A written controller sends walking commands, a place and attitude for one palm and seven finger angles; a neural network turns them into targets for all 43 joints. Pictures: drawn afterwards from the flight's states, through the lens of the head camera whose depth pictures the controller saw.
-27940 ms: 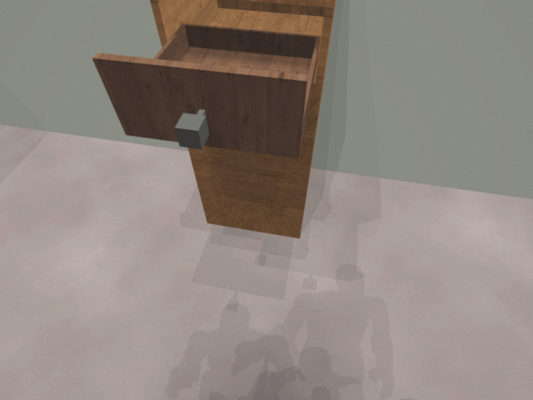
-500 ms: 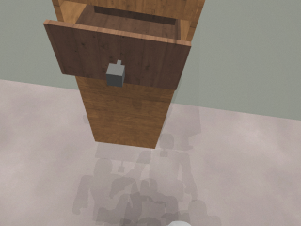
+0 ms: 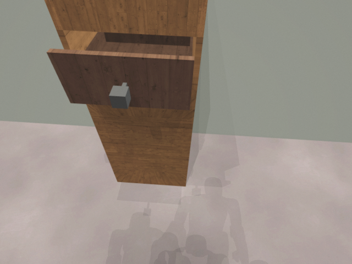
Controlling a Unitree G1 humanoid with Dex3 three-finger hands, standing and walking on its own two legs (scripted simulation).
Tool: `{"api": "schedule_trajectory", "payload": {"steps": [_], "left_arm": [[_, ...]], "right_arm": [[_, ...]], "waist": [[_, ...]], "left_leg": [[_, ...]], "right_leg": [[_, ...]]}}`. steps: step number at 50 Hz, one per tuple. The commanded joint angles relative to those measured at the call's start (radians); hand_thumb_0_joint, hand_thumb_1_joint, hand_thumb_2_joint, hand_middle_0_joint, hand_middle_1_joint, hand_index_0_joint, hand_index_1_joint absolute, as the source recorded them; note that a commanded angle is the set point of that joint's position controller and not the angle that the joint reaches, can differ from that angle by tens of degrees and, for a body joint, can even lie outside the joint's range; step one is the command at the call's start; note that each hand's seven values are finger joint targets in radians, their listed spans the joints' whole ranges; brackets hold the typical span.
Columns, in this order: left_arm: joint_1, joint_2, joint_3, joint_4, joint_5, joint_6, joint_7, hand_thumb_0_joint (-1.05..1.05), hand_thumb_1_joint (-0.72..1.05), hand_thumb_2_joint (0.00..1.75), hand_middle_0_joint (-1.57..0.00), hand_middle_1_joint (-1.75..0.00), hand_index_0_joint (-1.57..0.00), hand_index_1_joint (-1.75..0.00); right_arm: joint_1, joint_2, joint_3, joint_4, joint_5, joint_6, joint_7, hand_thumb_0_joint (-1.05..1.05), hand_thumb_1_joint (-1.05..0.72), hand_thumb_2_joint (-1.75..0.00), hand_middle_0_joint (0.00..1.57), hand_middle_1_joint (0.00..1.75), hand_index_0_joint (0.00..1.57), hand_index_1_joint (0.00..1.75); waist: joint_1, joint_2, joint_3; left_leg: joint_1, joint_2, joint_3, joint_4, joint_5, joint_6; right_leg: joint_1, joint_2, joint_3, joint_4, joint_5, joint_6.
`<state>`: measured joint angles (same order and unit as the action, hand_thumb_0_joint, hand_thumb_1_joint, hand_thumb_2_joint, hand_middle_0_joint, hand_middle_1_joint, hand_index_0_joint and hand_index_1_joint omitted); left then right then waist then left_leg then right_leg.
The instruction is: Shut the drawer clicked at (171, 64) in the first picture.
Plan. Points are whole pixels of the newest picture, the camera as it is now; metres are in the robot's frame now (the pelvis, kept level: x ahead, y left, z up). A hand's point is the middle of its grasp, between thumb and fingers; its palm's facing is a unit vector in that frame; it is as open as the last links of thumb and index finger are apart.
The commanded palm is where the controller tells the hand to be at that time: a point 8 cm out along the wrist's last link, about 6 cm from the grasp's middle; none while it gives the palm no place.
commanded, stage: look again from close up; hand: left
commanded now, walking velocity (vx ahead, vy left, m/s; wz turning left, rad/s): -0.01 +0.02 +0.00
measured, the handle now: (122, 92) +0.53 +0.19 +0.09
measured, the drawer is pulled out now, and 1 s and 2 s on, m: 0.12 0.12 0.12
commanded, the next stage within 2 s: none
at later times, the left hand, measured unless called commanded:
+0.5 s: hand out of the picture +0.07 +0.23 -0.18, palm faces -0.02 -0.96 -0.29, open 7.4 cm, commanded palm none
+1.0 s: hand out of the picture +0.06 +0.16 -0.19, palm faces -0.02 -0.97 -0.23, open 7.4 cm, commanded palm none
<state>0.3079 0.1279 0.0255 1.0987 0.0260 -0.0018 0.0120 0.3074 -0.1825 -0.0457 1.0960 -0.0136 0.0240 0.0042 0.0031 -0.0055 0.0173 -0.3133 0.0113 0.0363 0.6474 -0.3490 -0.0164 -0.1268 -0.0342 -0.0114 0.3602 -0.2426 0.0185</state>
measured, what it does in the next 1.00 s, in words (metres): steps on the spot: left foot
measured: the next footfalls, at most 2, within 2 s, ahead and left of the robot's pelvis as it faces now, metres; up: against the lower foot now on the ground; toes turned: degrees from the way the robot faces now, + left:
left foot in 0.06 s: +0.04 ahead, +0.12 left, +0.00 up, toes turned +2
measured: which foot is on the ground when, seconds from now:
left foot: up 0.00-0.04, down 0.06-1.00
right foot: down 0.00-1.00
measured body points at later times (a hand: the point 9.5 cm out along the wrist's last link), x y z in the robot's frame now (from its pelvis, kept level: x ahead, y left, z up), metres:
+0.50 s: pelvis +0.03 +0.03 -0.02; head +0.06 +0.01 +0.43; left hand +0.07 +0.28 -0.16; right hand +0.08 -0.21 -0.18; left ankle +0.00 +0.12 -0.75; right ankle -0.03 -0.13 -0.75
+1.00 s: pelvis +0.04 -0.02 -0.01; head +0.07 -0.03 +0.43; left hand +0.06 +0.21 -0.17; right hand +0.05 -0.25 -0.18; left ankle +0.00 +0.12 -0.75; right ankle -0.03 -0.13 -0.75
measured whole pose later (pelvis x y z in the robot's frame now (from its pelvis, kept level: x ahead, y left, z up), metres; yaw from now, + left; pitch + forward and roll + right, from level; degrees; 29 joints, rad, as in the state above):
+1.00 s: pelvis +0.04 -0.02 -0.01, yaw -1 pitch +1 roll +1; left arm 0.25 0.17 0.00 1.07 0.02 0.00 0.04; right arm 0.24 -0.18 0.01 1.10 -0.01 0.00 -0.03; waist 0.00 0.00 0.04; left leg -0.20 0.04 0.06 0.52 -0.33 -0.03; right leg -0.17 -0.02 0.01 0.55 -0.40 -0.01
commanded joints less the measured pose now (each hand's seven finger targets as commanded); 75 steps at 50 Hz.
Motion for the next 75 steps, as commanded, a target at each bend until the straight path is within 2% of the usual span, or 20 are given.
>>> {"api": "schedule_trajectory", "payload": {"steps": [1,3,4,5,6,7,8,9,10,12,15,19,23,32,38,47,51,61,72,75], "left_arm": [[0.017,0.171,0.038,-0.027,-0.011,-0.024,0.012,0.00,0.90,0.90,-0.20,-0.30,-0.20,-0.30],[0.030,0.112,0.022,-0.027,-0.019,-0.016,0.011,0.00,0.90,0.90,-0.20,-0.30,-0.20,-0.30],[0.021,0.092,0.018,-0.025,-0.017,-0.010,0.016,0.00,0.90,0.90,-0.20,-0.30,-0.20,-0.30],[0.111,0.087,0.003,0.019,-0.007,-0.046,0.065,0.00,0.90,0.90,-0.20,-0.30,-0.20,-0.30],[0.049,0.174,0.003,-0.043,-0.007,-0.043,0.050,0.00,0.90,0.90,-0.20,-0.30,-0.20,-0.30],[0.008,0.181,0.000,-0.049,0.000,-0.031,0.038,0.00,0.90,0.90,-0.20,-0.30,-0.20,-0.30],[0.009,0.170,0.005,-0.054,0.007,-0.028,0.035,0.00,0.90,0.90,-0.20,-0.30,-0.20,-0.30],[0.032,0.147,-0.003,-0.054,0.007,-0.024,0.033,0.00,0.90,0.90,-0.20,-0.30,-0.20,-0.30],[0.051,0.129,-0.008,-0.051,0.006,-0.024,0.031,0.00,0.90,0.90,-0.20,-0.30,-0.20,-0.30],[0.063,0.106,-0.017,-0.045,-0.001,-0.029,0.031,0.00,0.90,0.90,-0.20,-0.30,-0.20,-0.30],[0.046,0.118,-0.017,-0.046,-0.007,-0.029,0.033,0.00,0.90,0.90,-0.20,-0.30,-0.20,-0.30],[0.028,0.149,-0.011,-0.052,-0.007,-0.022,0.036,0.00,0.90,0.90,-0.20,-0.30,-0.20,-0.30],[0.019,0.170,-0.007,-0.060,-0.008,-0.010,0.035,0.00,0.90,0.90,-0.20,-0.30,-0.20,-0.30],[-0.012,0.196,-0.005,-0.078,-0.006,-0.004,0.030,0.00,0.90,0.90,-0.20,-0.30,-0.20,-0.30],[-0.015,0.196,-0.004,-0.077,-0.006,-0.009,0.029,0.00,0.90,0.90,-0.20,-0.30,-0.20,-0.30],[0.000,0.187,-0.002,-0.058,-0.010,-0.013,0.027,0.00,0.90,0.90,-0.20,-0.30,-0.20,-0.30],[0.015,0.184,0.000,-0.048,-0.010,-0.016,0.029,0.00,0.90,0.90,-0.20,-0.30,-0.20,-0.30],[0.016,0.173,-0.001,-0.033,-0.011,-0.017,0.029,0.00,0.90,0.90,-0.20,-0.30,-0.20,-0.30],[0.029,0.168,0.001,-0.024,-0.012,-0.022,0.031,0.00,0.90,0.90,-0.20,-0.30,-0.20,-0.30],[0.025,0.167,0.001,-0.025,-0.012,-0.020,0.030,0.00,0.90,0.90,-0.20,-0.30,-0.20,-0.30]], "right_arm": [[0.037,-0.048,-0.001,-0.038,0.002,-0.047,-0.025,0.00,-0.90,-0.90,0.20,0.30,0.20,0.30],[0.063,-0.103,-0.006,-0.022,0.000,-0.062,-0.040,0.00,-0.90,-0.90,0.20,0.30,0.20,0.30],[0.066,-0.121,-0.005,-0.022,-0.005,-0.057,-0.047,0.00,-0.90,-0.90,0.20,0.30,0.20,0.30],[-0.052,-0.119,0.014,-0.092,0.004,-0.058,-0.029,0.00,-0.90,-0.90,0.20,0.30,0.20,0.30],[-0.042,-0.063,0.021,-0.124,-0.006,-0.042,-0.015,0.00,-0.90,-0.90,0.20,0.30,0.20,0.30],[-0.022,-0.047,0.020,-0.120,-0.010,-0.042,-0.016,0.00,-0.90,-0.90,0.20,0.30,0.20,0.30],[0.025,-0.063,0.023,-0.116,-0.017,-0.045,-0.014,0.00,-0.90,-0.90,0.20,0.30,0.20,0.30],[0.041,-0.088,0.021,-0.119,-0.012,-0.051,-0.016,0.00,-0.90,-0.90,0.20,0.30,0.20,0.30],[0.040,-0.108,0.017,-0.121,-0.010,-0.057,-0.020,0.00,-0.90,-0.90,0.20,0.30,0.20,0.30],[0.037,-0.123,0.017,-0.128,-0.004,-0.065,-0.032,0.00,-0.90,-0.90,0.20,0.30,0.20,0.30],[0.024,-0.123,0.021,-0.128,-0.003,-0.072,-0.041,0.00,-0.90,-0.90,0.20,0.30,0.20,0.30],[0.000,-0.121,0.019,-0.119,-0.003,-0.067,-0.042,0.00,-0.90,-0.90,0.20,0.30,0.20,0.30],[-0.015,-0.125,0.019,-0.108,-0.003,-0.061,-0.041,0.00,-0.90,-0.90,0.20,0.30,0.20,0.30],[-0.044,-0.117,0.022,-0.091,-0.003,-0.052,-0.036,0.00,-0.90,-0.90,0.20,0.30,0.20,0.30],[-0.043,-0.105,0.024,-0.073,-0.001,-0.048,-0.036,0.00,-0.90,-0.90,0.20,0.30,0.20,0.30],[-0.030,-0.099,0.030,-0.045,0.002,-0.046,-0.042,0.00,-0.90,-0.90,0.20,0.30,0.20,0.30],[-0.027,-0.091,0.030,-0.034,0.002,-0.044,-0.044,0.00,-0.90,-0.90,0.20,0.30,0.20,0.30],[-0.025,-0.085,0.032,-0.015,0.002,-0.043,-0.047,0.00,-0.90,-0.90,0.20,0.30,0.20,0.30],[-0.028,-0.084,0.031,-0.005,0.003,-0.045,-0.050,0.00,-0.90,-0.90,0.20,0.30,0.20,0.30],[-0.029,-0.084,0.033,-0.001,0.003,-0.045,-0.050,0.00,-0.90,-0.90,0.20,0.30,0.20,0.30]], "waist": [[-0.007,-0.110,0.011],[0.003,0.058,-0.047],[-0.001,0.073,-0.038],[0.037,0.070,0.026],[0.004,0.079,0.058],[-0.022,0.134,0.134],[-0.021,0.186,0.112],[-0.019,0.193,0.057],[-0.007,0.190,-0.001],[0.002,0.109,-0.073],[0.004,0.036,-0.083],[0.001,-0.014,-0.033],[0.004,0.023,-0.019],[0.003,-0.007,-0.006],[-0.001,-0.034,-0.013],[-0.003,-0.005,-0.026],[-0.001,-0.026,-0.028],[-0.001,-0.010,-0.004],[0.001,-0.021,-0.025],[0.002,-0.008,-0.003]], "left_leg": [[0.117,0.008,-0.009,-0.278,0.180,0.001],[0.250,0.138,-0.120,-0.239,0.476,0.059],[0.209,0.186,-0.144,-0.242,0.521,0.089],[0.093,0.142,-0.061,-0.056,0.448,0.044],[0.040,0.051,-0.044,-0.083,0.074,0.027],[0.031,0.040,-0.059,-0.143,0.024,0.025],[-0.004,0.075,-0.088,-0.186,0.049,0.043],[0.008,0.109,-0.133,-0.228,0.089,0.069],[0.056,0.141,-0.169,-0.252,0.199,0.092],[0.148,0.165,-0.168,-0.200,0.478,0.123],[0.188,0.147,-0.124,-0.158,0.659,0.109],[0.168,0.107,-0.075,-0.151,0.612,0.081],[0.164,0.102,-0.065,-0.170,0.544,0.082],[0.142,0.086,-0.037,-0.174,0.375,0.063],[0.149,0.082,-0.026,-0.165,0.337,0.053],[0.161,0.087,-0.014,-0.159,0.364,0.041],[0.160,0.087,-0.004,-0.152,0.363,0.033],[0.171,0.094,-0.012,-0.177,0.374,0.030],[0.187,0.097,-0.009,-0.182,0.411,0.024],[0.180,0.098,-0.013,-0.192,0.399,0.024]], "right_leg": [[-0.014,-0.179,0.122,0.031,0.302,-0.114],[-0.114,-0.062,0.024,0.108,0.140,-0.039],[-0.100,-0.043,-0.002,0.095,0.027,-0.026],[-0.101,-0.081,0.076,0.007,0.165,-0.048],[-0.166,-0.144,0.155,-0.030,-0.113,-0.080],[-0.258,-0.121,0.129,0.017,-0.253,-0.096],[-0.216,-0.058,0.059,0.104,-0.219,-0.084],[-0.168,-0.012,0.002,0.177,-0.176,-0.068],[-0.146,0.006,-0.025,0.227,-0.145,-0.057],[-0.137,0.012,-0.025,0.234,-0.103,-0.049],[-0.115,-0.015,0.001,0.224,0.035,-0.045],[-0.101,-0.044,0.028,0.213,0.202,-0.039],[-0.098,-0.045,0.027,0.204,0.174,-0.032],[-0.092,-0.061,0.058,0.160,0.206,-0.041],[-0.077,-0.065,0.074,0.134,0.246,-0.051],[-0.053,-0.069,0.080,0.121,0.325,-0.059],[-0.035,-0.075,0.076,0.113,0.390,-0.060],[-0.043,-0.068,0.065,0.086,0.356,-0.057],[-0.015,-0.073,0.060,0.079,0.443,-0.055],[-0.028,-0.068,0.059,0.069,0.394,-0.053]]}}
